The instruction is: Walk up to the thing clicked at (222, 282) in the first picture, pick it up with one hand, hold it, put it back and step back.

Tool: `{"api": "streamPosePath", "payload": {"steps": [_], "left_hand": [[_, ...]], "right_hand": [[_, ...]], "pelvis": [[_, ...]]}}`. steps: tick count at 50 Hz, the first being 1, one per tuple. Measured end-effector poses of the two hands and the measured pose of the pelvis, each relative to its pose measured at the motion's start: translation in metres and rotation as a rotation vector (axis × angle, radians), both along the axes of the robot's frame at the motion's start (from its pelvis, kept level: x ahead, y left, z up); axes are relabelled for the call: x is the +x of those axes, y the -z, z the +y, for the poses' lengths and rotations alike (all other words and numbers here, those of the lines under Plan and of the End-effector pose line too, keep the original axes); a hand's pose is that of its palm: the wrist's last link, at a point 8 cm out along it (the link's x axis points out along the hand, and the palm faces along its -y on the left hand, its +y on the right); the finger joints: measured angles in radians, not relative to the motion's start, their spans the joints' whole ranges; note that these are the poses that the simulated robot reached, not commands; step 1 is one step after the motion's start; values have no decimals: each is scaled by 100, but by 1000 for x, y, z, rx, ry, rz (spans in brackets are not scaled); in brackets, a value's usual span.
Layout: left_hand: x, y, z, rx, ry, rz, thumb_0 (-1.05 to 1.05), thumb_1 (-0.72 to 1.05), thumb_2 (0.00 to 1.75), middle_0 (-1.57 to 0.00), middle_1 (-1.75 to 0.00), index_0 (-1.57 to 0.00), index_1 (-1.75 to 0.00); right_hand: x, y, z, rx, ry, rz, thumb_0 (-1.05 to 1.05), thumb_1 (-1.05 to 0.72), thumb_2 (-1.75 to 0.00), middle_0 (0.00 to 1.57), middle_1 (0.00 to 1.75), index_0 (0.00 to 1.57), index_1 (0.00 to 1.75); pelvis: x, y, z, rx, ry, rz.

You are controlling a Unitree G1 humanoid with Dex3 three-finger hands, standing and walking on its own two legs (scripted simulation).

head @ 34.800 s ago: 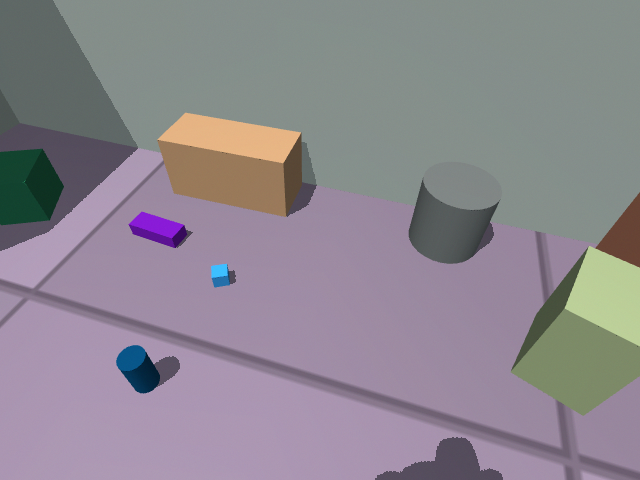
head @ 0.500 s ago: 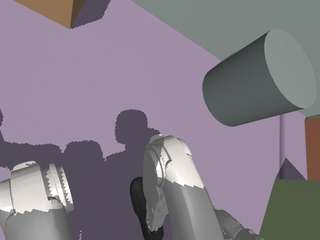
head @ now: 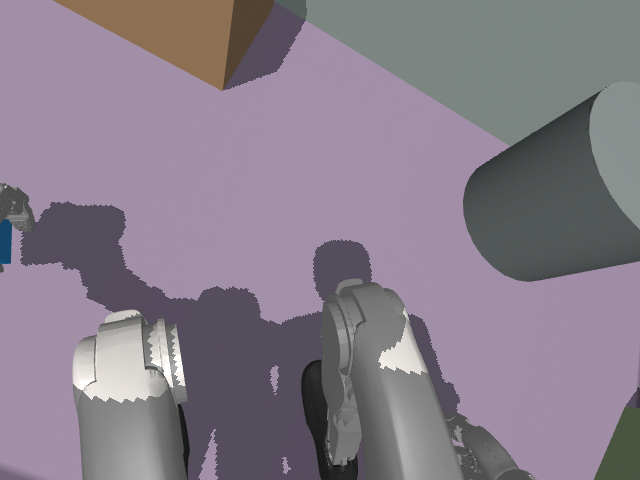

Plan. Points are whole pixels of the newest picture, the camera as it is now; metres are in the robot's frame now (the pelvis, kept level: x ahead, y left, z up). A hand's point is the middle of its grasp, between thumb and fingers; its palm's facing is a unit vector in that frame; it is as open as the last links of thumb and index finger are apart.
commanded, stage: settle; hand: left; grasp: from above
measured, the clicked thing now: out of the picture +0.43 +0.36 -0.20
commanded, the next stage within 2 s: lift in 0.08 s
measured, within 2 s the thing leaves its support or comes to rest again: neither
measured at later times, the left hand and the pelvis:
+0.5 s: hand out of the picture +0.40 +0.34 -0.10, palm faces -0.50 -0.05 -0.86, open 6.7 cm; pelvis -0.01 +0.00 +0.04, yaw +2 degrees
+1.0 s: hand out of the picture +0.34 +0.33 +0.08, palm faces -0.44 -0.08 -0.90, open 6.9 cm; pelvis -0.01 +0.00 +0.17, yaw +6 degrees
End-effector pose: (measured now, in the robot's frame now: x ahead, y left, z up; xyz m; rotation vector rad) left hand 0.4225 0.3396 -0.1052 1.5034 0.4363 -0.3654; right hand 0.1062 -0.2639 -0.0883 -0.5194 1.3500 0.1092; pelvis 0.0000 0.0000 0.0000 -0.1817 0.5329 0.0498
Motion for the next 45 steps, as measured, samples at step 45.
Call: {"api": "streamPosePath", "payload": {"steps": [45], "left_hand": [[-66, -199, -3, -31, 6, -38, -7, 22, 36, -73, -46, -106, -51]], "right_hand": [[34, -116, 11, 13, 155, -195, 1, -92, -90, 20, 30, 21, 30]], "pelvis": [[-9, -130, 3, 51, -53, 8]]}}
